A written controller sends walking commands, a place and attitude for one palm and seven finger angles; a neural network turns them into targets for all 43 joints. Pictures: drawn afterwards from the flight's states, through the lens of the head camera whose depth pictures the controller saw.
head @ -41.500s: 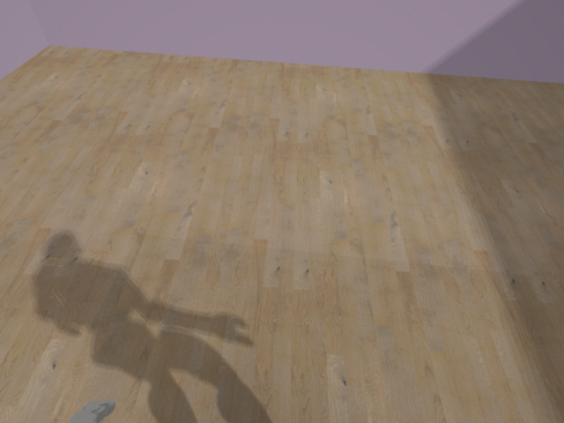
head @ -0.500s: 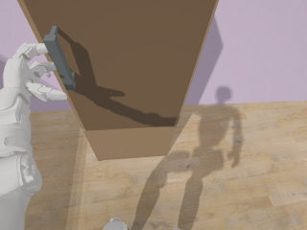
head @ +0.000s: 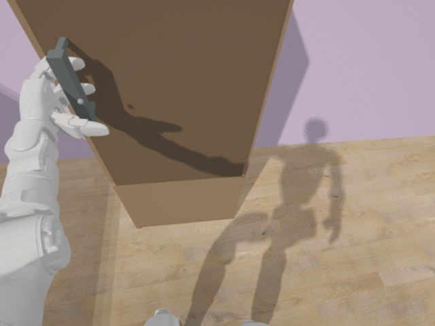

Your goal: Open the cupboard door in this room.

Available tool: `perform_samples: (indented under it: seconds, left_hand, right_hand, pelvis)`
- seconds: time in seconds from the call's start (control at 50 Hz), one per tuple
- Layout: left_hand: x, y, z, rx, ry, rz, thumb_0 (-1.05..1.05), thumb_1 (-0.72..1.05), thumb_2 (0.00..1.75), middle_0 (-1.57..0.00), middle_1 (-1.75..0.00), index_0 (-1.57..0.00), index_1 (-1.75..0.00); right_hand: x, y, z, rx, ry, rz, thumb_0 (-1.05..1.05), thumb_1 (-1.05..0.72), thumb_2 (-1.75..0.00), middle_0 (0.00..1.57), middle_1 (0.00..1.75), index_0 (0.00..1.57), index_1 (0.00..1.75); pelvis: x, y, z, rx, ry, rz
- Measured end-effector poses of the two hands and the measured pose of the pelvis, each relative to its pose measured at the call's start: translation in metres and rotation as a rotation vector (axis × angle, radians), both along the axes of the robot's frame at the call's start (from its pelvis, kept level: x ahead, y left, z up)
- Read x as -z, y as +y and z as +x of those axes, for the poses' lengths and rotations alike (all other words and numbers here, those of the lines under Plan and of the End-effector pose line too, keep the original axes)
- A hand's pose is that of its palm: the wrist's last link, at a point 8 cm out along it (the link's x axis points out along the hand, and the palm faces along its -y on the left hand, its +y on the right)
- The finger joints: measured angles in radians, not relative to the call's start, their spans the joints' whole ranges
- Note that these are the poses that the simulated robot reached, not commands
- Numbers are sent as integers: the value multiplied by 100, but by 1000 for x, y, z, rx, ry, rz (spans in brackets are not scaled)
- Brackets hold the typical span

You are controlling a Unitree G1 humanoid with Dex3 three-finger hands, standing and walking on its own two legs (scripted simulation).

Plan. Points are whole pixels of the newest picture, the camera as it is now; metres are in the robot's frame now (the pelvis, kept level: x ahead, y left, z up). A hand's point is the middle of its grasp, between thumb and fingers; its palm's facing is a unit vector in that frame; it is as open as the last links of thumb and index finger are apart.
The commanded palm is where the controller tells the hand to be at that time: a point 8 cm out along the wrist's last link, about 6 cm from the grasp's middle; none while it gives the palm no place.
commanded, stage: slide the fingers in behind the handle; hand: left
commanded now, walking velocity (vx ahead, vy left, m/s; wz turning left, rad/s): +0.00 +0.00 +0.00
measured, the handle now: (77, 85) +0.53 +0.23 +0.13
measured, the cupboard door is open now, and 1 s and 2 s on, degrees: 0 0 12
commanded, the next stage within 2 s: close the thumb around the handle in 0.62 s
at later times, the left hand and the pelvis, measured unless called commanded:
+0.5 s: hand (84, 103) +0.49 +0.21 +0.13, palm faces +0.06 -1.00 +0.01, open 14.0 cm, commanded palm +0.46 +0.25 +0.13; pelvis +0.00 +0.00 +0.00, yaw +0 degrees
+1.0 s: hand (89, 102) +0.49 +0.20 +0.12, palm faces +0.05 -1.00 +0.01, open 11.6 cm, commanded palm +0.47 +0.25 +0.13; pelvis +0.00 +0.01 +0.00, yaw +0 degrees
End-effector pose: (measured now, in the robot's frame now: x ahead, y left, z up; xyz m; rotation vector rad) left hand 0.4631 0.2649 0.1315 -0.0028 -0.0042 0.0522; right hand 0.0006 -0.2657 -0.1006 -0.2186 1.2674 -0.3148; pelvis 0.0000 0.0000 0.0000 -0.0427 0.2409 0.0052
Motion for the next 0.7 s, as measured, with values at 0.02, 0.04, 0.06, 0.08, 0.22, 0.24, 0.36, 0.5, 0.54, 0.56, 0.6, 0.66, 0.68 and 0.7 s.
perform_samples:
  seconds: [0.02, 0.04, 0.06, 0.08, 0.22, 0.24, 0.36, 0.5, 0.54, 0.56, 0.6, 0.66, 0.68, 0.7]
  left_hand:
    - [0, -1, 0, 3, 7, -1, -1, -50, 30, -30, -120, -30, -120]
    - [1, -1, 0, 5, 14, -2, -1, -50, 30, -30, -120, -30, -120]
    - [1, -2, 0, 7, 21, -1, -1, -50, 30, -30, -120, -30, -120]
    - [2, -3, 0, 7, 24, -1, -1, -50, 30, -30, -120, -30, -120]
    - [3, -9, -1, 3, 8, -13, -1, -50, 30, -30, -120, -30, -120]
    - [3, -10, -1, 4, 6, -12, -1, -50, 30, -30, -120, -30, -120]
    - [4, -9, -1, -7, 15, -8, -1, -50, 30, -29, -120, -30, -120]
    - [3, -6, -2, -8, 9, -5, -1, -50, 30, -30, -120, -30, -120]
    - [4, -5, -1, -6, 10, -7, -1, -50, 30, -30, -120, -30, -120]
    - [4, -5, -1, -3, 14, -7, -1, -50, 30, -30, -120, -30, -120]
    - [6, -5, 0, 1, 19, -5, -1, -50, 30, -30, -120, -30, -120]
    - [6, -6, 1, 4, 15, -5, -1, -50, 30, -30, -120, -30, -120]
    - [7, -6, 1, 3, 13, -7, -1, -50, 30, -30, -120, -31, -121]
    - [7, -6, 1, 3, 11, -9, -1, -50, 30, -30, -121, -31, -121]
  right_hand:
    - [0, 0, -2, 3, 5, 0, 0, -90, -90, 20, 30, 21, 30]
    - [0, -1, -4, 6, 9, 0, 0, -90, -90, 20, 30, 21, 30]
    - [0, -1, -5, 8, 12, 0, 0, -90, -90, 20, 30, 21, 30]
    - [-1, -2, -6, 10, 14, 0, 0, -90, -90, 20, 30, 21, 30]
    - [-2, -3, -3, 6, 6, 0, 0, -90, -90, 20, 30, 21, 30]
    - [-2, -3, -2, 5, 2, 0, 0, -90, -90, 20, 30, 21, 30]
    - [-1, -2, 8, -7, -26, 0, 0, -90, -90, 20, 30, 21, 30]
    - [-1, 1, 17, -18, -42, 4, 0, -90, -90, 20, 30, 21, 30]
    - [-1, 2, 18, -21, -42, 4, 0, -90, -90, 20, 30, 21, 30]
    - [-1, 3, 18, -23, -41, 4, 0, -90, -90, 20, 30, 21, 30]
    - [-1, 3, 18, -24, -38, 3, 0, -90, -90, 20, 30, 21, 30]
    - [0, 4, 18, -26, -34, 2, 0, -90, -90, 20, 30, 21, 30]
    - [0, 5, 17, -26, -31, 2, 0, -90, -90, 20, 30, 21, 30]
    - [0, 5, 17, -26, -28, 2, 0, -90, -90, 20, 30, 21, 30]
  pelvis:
    - [0, 0, 0, 0, 0, 0]
    - [0, -1, 0, -1, 0, 0]
    - [-1, -1, 0, -1, 0, 0]
    - [-1, -1, 0, -1, 0, 0]
    - [-2, -2, 1, 0, -2, 2]
    - [-2, -2, 1, 0, -3, 2]
    - [-1, -1, 0, -2, -3, 1]
    - [-1, 1, 1, -1, -2, 1]
    - [-1, 1, 1, -3, -2, 0]
    - [-1, 2, 1, -4, -2, 0]
    - [-1, 2, 1, -6, 0, -1]
    - [0, 4, 2, -6, 3, -2]
    - [0, 4, 2, -6, 3, -2]
    - [0, 4, 2, -6, 4, -2]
